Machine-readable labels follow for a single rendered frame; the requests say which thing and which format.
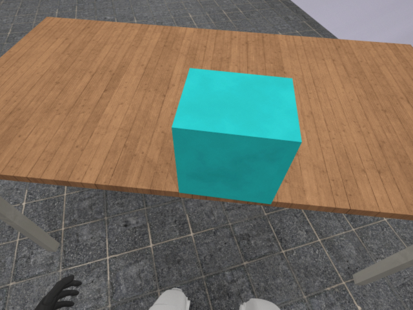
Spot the carton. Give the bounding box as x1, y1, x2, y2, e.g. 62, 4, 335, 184
172, 68, 302, 204

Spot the table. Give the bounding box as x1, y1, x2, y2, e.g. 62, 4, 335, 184
0, 17, 413, 285

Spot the left robot thigh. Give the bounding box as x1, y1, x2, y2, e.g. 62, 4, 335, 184
149, 290, 190, 310

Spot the robot left hand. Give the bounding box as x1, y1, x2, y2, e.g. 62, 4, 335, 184
34, 275, 82, 310

